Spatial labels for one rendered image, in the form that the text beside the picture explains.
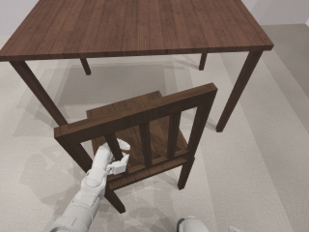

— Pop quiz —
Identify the left robot forearm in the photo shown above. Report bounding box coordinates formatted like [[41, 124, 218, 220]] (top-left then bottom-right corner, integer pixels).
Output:
[[47, 167, 107, 232]]

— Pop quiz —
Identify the robot right shin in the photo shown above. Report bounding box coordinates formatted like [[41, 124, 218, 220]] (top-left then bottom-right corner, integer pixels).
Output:
[[185, 216, 196, 220]]

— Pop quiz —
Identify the table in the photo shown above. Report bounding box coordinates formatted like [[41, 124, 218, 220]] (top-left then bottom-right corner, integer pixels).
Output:
[[0, 0, 274, 132]]

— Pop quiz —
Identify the left robot hand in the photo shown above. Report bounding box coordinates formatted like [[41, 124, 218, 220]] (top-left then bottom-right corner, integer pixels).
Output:
[[91, 138, 130, 175]]

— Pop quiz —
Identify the right robot thigh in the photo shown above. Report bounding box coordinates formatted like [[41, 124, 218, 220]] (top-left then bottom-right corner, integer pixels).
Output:
[[179, 218, 210, 232]]

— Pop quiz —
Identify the chair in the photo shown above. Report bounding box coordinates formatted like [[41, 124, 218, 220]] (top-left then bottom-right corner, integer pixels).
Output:
[[53, 82, 218, 214]]

